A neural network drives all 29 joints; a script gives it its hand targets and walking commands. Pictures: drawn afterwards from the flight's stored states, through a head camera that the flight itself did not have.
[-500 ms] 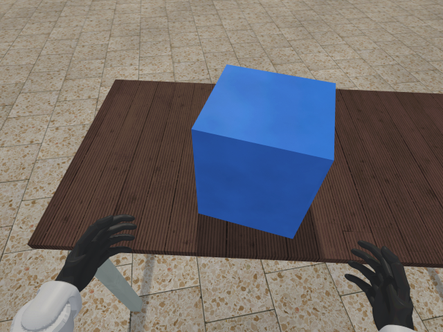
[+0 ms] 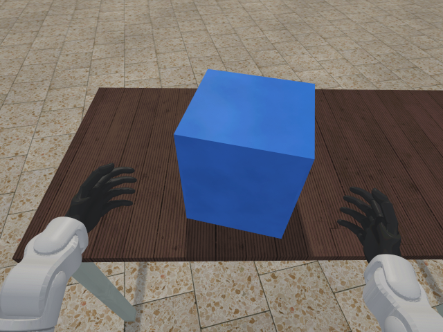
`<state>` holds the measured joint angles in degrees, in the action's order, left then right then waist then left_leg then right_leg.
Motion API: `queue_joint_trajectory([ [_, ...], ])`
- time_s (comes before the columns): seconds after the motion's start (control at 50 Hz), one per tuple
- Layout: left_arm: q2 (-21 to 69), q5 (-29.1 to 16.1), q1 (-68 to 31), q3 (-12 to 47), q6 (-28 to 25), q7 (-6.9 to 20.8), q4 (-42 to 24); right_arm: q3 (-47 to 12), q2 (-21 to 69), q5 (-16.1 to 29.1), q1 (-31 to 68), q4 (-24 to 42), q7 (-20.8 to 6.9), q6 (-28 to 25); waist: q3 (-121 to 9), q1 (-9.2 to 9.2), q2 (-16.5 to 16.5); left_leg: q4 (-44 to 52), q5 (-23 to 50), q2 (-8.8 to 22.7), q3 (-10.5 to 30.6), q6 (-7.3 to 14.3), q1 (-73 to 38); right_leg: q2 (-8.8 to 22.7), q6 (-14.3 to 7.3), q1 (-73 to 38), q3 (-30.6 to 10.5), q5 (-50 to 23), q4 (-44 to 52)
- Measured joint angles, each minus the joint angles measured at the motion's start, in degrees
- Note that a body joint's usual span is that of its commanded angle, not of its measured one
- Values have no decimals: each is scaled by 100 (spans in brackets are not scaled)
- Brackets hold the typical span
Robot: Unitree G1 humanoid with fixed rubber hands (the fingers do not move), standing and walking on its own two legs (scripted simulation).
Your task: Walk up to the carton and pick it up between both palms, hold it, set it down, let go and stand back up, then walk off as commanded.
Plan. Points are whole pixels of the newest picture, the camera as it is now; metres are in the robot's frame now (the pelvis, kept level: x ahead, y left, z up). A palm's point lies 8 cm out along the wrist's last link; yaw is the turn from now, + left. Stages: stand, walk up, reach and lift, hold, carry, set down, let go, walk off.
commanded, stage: reach and lift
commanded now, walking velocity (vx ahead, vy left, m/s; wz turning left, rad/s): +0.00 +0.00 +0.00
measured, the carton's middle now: (245, 156) +0.43 -0.02 +0.07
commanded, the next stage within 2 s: none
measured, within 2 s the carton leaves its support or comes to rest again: neither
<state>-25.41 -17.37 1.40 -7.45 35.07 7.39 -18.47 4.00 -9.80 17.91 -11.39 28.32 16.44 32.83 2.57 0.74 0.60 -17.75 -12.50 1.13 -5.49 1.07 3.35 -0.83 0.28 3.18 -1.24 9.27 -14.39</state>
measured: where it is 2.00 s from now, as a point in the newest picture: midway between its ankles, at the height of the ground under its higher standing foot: outside the picture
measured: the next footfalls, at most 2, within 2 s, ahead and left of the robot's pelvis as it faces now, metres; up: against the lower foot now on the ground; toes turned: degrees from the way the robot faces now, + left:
none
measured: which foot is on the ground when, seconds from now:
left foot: down 0.00-1.00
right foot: down 0.00-1.00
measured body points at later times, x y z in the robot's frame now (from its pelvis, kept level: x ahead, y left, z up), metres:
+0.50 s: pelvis -0.01 +0.01 +0.00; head +0.01 +0.03 +0.45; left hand +0.37 +0.22 +0.15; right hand +0.30 -0.23 +0.14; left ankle -0.03 +0.10 -0.75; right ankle -0.01 -0.13 -0.75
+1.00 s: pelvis -0.02 +0.00 +0.00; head +0.00 +0.03 +0.45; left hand +0.44 +0.19 +0.19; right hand +0.37 -0.23 +0.17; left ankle -0.03 +0.10 -0.75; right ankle -0.01 -0.13 -0.75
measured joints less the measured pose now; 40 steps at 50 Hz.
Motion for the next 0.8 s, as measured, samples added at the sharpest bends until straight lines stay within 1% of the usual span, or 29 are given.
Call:
queue_joint_trajectory([
  [0.12, 28, 113, -594, -59, 257, -8, 237, -27, -161, 187, 621, -422, 11, 7, 38, 132, 69, -28, -14, -13, 5, 13, 68, 12, 24, 52, -8, -5, 5],
  [0.18, 95, 230, -864, -97, 459, -79, 270, 17, -264, 348, 848, -550, -2, -46, 85, 163, 73, -91, -44, -11, -3, 21, 108, 11, 36, 77, -25, -1, -14],
  [0.24, 102, 218, -1104, -118, 583, -125, 331, 26, -372, 376, 1089, -658, -28, -112, 94, 230, 69, -157, -68, -13, 6, 32, 174, 13, 49, 118, -24, -6, -32],
  [0.32, 104, 270, -1523, -155, 686, -119, 670, 29, -491, 478, 1524, -1083, -74, -116, 94, 298, 99, -196, -61, -12, -5, 44, 223, 10, 57, 167, -46, -30, -54],
  [0.42, 63, 326, -2111, -174, 813, -220, 1141, 82, -608, 608, 1986, -1560, -158, -91, 54, 355, 116, -234, -25, -18, -3, 52, 344, 14, 60, 300, -55, -58, -112],
  [0.56, -89, 307, -2984, -205, 724, -189, 2224, 55, -643, 583, 2769, -2366, -175, -108, -99, 507, 110, -260, 55, -45, 30, 71, 537, 36, 68, 510, -36, -94, -199],
  [0.62, -179, 307, -3385, -97, 616, -200, 2755, 46, -607, 609, 3147, -2678, -208, -123, -129, 541, 112, -305, 69, -53, 42, 77, 622, 44, 71, 605, -29, -91, -273],
  [0.7, -229, 246, -3921, 82, 428, -216, 3491, 101, -512, 471, 3710, -3290, -280, -144, -187, 597, 111, -335, 105, -72, 102, 83, 740, 61, 70, 692, 25, -108, -290],
  [0.74, -235, 281, -4111, 188, 367, -235, 3713, 151, -478, 376, 3954, -3634, -301, -181, -216, 626, 120, -356, 111, -72, 140, 74, 788, 61, 63, 712, 60, -120, -276],
  [0.8, -242, 289, -4432, 316, 271, -252, 4064, 215, -481, 354, 4285, -4096, -313, -252, -220, 621, 148, -353, 125, -66, 156, 63, 818, 54, 55, 732, 73, -141, -257],
])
